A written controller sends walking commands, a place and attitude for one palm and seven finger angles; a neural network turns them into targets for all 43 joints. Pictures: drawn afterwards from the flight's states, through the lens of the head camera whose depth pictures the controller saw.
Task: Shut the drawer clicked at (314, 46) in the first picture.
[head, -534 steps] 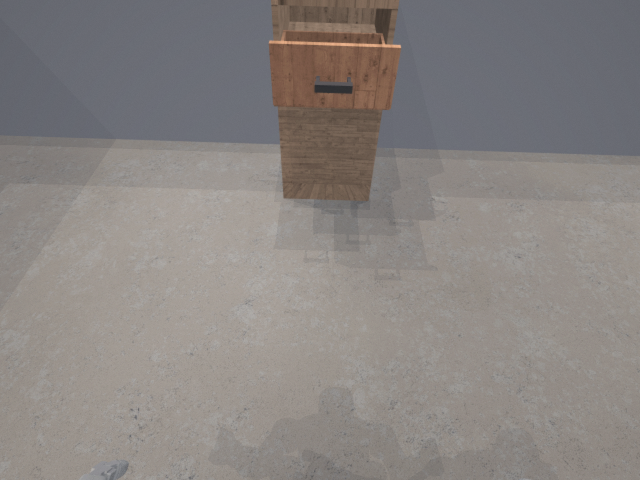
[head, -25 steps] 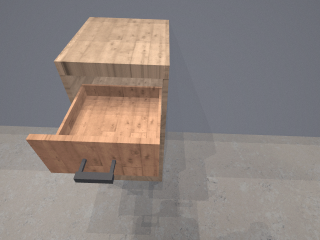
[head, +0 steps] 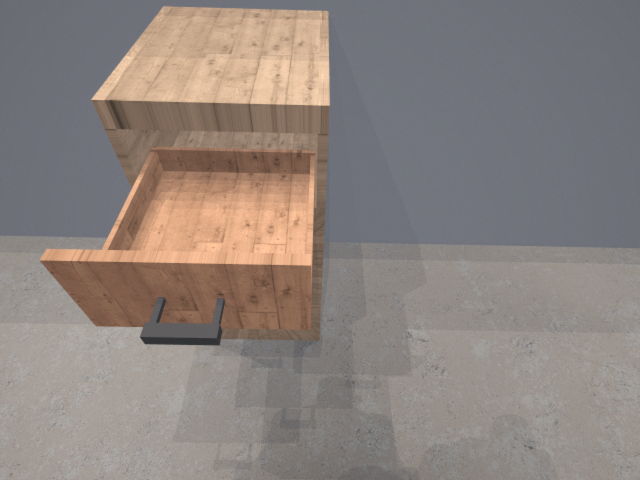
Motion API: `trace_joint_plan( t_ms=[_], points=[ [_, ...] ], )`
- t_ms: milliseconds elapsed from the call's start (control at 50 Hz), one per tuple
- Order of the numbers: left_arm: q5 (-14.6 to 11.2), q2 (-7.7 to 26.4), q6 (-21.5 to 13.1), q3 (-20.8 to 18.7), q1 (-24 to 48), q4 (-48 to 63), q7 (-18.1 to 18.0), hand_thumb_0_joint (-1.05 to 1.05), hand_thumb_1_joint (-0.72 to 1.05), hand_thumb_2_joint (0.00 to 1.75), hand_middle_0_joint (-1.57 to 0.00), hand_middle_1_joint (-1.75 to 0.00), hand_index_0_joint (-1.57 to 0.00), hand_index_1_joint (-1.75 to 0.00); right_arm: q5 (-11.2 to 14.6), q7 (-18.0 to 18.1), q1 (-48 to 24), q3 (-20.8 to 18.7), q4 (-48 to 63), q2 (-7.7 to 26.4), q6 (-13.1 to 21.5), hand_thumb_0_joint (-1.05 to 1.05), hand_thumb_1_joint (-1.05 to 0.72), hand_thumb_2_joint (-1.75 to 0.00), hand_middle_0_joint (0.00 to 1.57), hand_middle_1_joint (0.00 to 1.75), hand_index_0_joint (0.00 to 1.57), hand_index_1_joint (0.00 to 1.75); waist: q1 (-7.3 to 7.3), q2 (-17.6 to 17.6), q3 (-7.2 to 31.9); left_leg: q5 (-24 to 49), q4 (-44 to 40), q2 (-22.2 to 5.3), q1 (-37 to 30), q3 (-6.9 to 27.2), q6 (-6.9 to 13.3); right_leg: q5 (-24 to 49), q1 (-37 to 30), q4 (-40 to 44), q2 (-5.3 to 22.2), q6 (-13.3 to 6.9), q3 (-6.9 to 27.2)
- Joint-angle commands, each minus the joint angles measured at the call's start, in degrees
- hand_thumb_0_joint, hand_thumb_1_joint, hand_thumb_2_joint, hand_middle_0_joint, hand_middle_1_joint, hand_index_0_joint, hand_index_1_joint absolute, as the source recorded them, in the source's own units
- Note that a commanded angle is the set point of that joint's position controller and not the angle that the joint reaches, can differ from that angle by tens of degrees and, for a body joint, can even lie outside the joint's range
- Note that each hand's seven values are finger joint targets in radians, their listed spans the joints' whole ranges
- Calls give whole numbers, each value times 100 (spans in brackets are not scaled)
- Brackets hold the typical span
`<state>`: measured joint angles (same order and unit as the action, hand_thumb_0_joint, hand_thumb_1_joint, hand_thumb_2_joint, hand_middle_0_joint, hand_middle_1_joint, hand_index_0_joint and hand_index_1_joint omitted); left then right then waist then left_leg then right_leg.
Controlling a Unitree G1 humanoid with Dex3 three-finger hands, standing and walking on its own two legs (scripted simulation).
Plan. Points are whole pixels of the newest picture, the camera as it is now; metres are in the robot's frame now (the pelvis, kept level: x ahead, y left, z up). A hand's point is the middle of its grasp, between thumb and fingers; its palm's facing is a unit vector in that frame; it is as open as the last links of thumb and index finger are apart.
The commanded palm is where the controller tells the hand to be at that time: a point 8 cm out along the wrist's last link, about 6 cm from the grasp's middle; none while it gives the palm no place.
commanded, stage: come to a stop and stand still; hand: left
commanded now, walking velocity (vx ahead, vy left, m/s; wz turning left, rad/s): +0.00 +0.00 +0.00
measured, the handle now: (186, 319) +0.33 +0.21 -0.03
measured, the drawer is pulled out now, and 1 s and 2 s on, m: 0.30 0.30 0.28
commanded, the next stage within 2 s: look again from close up in 0.38 s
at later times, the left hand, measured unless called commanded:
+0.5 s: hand out of the picture -0.01 +0.17 -0.16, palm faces +0.00 -0.98 -0.18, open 7.4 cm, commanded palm none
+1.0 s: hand out of the picture +0.03 +0.16 -0.17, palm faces +0.02 -0.98 -0.19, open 7.4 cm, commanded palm none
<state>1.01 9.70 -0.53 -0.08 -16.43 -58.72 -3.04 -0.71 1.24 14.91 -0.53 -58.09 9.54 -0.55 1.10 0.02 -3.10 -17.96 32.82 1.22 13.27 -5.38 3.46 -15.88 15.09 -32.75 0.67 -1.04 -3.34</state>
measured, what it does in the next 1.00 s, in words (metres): stands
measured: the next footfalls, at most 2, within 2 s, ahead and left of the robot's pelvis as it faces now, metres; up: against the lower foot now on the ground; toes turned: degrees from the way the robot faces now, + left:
none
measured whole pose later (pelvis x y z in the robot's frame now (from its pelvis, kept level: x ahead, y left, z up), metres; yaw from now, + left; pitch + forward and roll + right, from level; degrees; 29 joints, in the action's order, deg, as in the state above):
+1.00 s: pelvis +0.03 +0.00 +0.01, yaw +0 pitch -1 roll +0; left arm 0.7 8.3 -1.1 1.0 -16.4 -63.9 -2.3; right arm -0.6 1.9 15.8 1.8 -65.7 8.0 1.7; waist 0.1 0.4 -2.5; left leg -15.4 23.0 2.1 6.6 -4.8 3.0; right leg -14.9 9.5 -25.6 0.6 -0.9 -3.0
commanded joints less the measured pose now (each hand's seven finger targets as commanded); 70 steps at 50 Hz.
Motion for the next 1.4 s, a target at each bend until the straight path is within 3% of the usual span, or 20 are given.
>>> trace_joint_plan(
  t_ms=[0, 80, 220, 380, 520, 740, 1020, 1040, 1060, 1080, 1100, 1120, 1140, 1180, 1200, 1240, 1260, 1280, 1340, 1380],
  points=[
    [6, 595, -11, -65, -182, 429, 28, 0, 90, 90, -20, -30, -20, -30, -52, -56, 311, -56, 395, 579, 137, 0, -90, -90, 20, 30, 20, 30, -78, -884, -174, -342, -1447, -889, 573, 1284, 51, -460, 58, 570, 327, -244, 508],
    [12, 538, 0, -15, -190, 372, 90, 0, 90, 90, -20, -30, -20, -30, -42, -57, 220, -44, 461, 767, 143, 0, -90, -90, 20, 30, 20, 30, -146, 46, -485, -1110, -1769, -814, 962, 1306, 35, -506, -114, 752, 340, -202, 586],
    [11, 593, -8, -31, -267, 377, 121, 0, 90, 90, -20, -30, -20, -30, -55, -74, 326, -9, 306, 795, 144, 0, -90, -90, 20, 30, 20, 30, -142, 24, -398, -1171, -1937, -740, 770, 1252, 18, -706, -8, 926, 391, -173, 684],
    [-26, 553, -99, 30, -308, 168, 122, 0, 90, 90, -20, -30, -20, -30, -11, -60, 491, 61, -10, 640, 207, 0, -90, -90, 20, 30, 20, 30, -68, 175, -118, -279, -1646, -638, 215, 988, -32, -386, -4, 1193, 549, -187, 858],
    [-40, 411, -119, 64, -414, -113, 100, 0, 90, 90, -20, -30, -20, -30, 17, -12, 548, 100, -316, 502, 260, 0, -90, -90, 20, 30, 20, 30, -93, -110, -86, 493, -1589, -688, -15, 912, -52, 385, -225, 1123, 544, -158, 737],
    [-49, 316, -125, 71, -487, -385, 66, 0, 90, 90, -20, -30, -20, -30, 27, 64, 585, 125, -567, 395, 304, 0, -90, -90, 20, 30, 20, 30, -113, -61, 76, 1530, -1412, -724, -380, 788, -64, 1210, -534, 1027, 573, -131, 645],
    [-53, 307, -106, 44, -428, -410, 49, 0, 90, 90, -20, -30, -20, -30, 21, 94, 556, 129, -677, 367, 284, 0, -90, -90, 20, 30, 20, 30, -121, -25, -91, 1840, -1431, -740, -505, 774, -88, 1421, -604, 1057, 573, -128, 591],
    [32, 538, -223, 14, -771, -601, -165, 0, 90, 90, -20, -30, -20, -30, 89, 42, 61, 63, -261, 616, 312, 0, -90, -90, 20, 30, 20, 30, -275, 354, -54, 2734, -267, -868, -117, 631, -246, 3414, -508, 928, 809, -1, 697],
    [-1155, 1717, -1386, -604, 3373, 8354, -100, 0, 90, 90, -22, -32, -22, -32, 327, 270, 247, -125, 1781, 1608, 1131, 0, -90, -90, 20, 30, 20, 30, 403, -906, 2827, 3092, -847, -240, -1646, 785, -293, 2619, -849, 479, 215, -54, 387],
    [-660, 1278, -996, -539, 1012, 6945, -319, 0, 90, 90, -24, -34, -24, -34, 215, 412, -322, 84, 1498, 1027, 1664, 0, -90, -90, 20, 30, 20, 30, -130, -1769, 2699, 4135, -1018, -521, -2019, 644, -362, 1062, -539, 201, 20, -175, 246],
    [-752, 833, -661, -241, 613, 6387, -602, 0, 90, 90, -26, -37, -26, -37, 221, 385, -258, -50, 1150, 1045, 1854, 0, -90, -90, 20, 30, 20, 30, 4, -1615, 2070, 3877, -1065, -521, -1510, 673, -577, 335, -79, 11, 3, -107, 42],
    [-756, -514, -85, 564, -964, 5161, -528, 0, 90, 90, -28, -39, -28, -39, 301, 290, -17, -50, 1043, 790, 1835, 0, -90, -90, 20, 30, 20, 30, 96, -832, 1231, 3326, -1083, -566, -1063, 748, -488, 77, 408, 71, 24, -22, -49],
    [-1013, -510, -249, 657, -92, 6372, -370, 0, 90, 90, -30, -41, -30, -41, 317, 241, -142, -85, 1539, 1070, 1903, 0, -90, -90, 20, 30, 20, 30, 135, -533, 533, 2895, -978, -557, -527, 937, -447, 249, 452, 147, 65, 0, -150],
    [-883, -159, -745, 268, -356, 6298, -174, 0, 90, 90, -34, -45, -34, -45, 151, 206, -246, -232, 1917, 1234, 2080, 0, -90, -90, 20, 30, 20, 30, 196, 320, 347, 1976, -386, -350, 114, 937, -371, 466, 769, 315, -8, -35, -262],
    [-911, -133, -968, 1, -1225, 5960, -31, 0, 90, 90, -36, -47, -36, -47, 142, 161, -312, -307, 2122, 1231, 2090, 0, -90, -90, 20, 30, 20, 30, 0, 681, 457, 1932, -149, -299, 353, 847, -314, 597, 741, 241, -5, -68, -264],
    [-1079, -546, -1548, 64, -2502, 5263, 514, 0, 90, 90, -40, -52, -40, -52, 102, 22, -511, -370, 2474, 1148, 2037, 0, -90, -90, 20, 30, 20, 30, -263, 1790, 471, 1457, 354, -200, 1215, 722, -329, 694, 1115, -294, -70, -17, -344],
    [-1216, -555, -1947, -77, -2954, 5232, 869, 0, 90, 90, -42, -54, -42, -54, 118, -57, -639, -412, 2625, 1120, 1979, 0, -90, -90, 20, 30, 20, 30, -382, 2000, 500, 1150, 532, -145, 1664, 614, -363, 728, 1182, -521, -73, -1, -310],
    [-1261, -420, -2256, -101, -2741, 5472, 1045, 0, 90, 90, -44, -56, -44, -56, 113, -94, -720, -410, 2837, 1172, 1998, 0, -90, -90, 20, 30, 20, 30, -372, 1881, 755, 851, 761, -87, 2029, 563, -342, 613, 1251, -752, -42, 3, -176],
    [-1253, 625, -3243, -929, -1926, 7198, 1300, 0, 90, 90, -50, -62, -50, -62, 40, -140, -718, -458, 3212, 1057, 2067, 0, -90, -90, 20, 30, 20, 30, -537, -647, 1938, 963, 1252, -4, 1753, 354, -355, 537, 1316, -1343, -2, -167, 167],
    [-1179, 833, -3719, -1055, -1562, 7673, 1276, 0, 90, 90, -54, -67, -54, -67, 11, -150, -695, -407, 3235, 938, 2039, 0, -90, -90, 20, 30, 20, 30, -360, -1140, 2023, 982, 1617, -41, 1852, 466, -321, 436, 1899, -1689, -45, -213, 151]
  ],
)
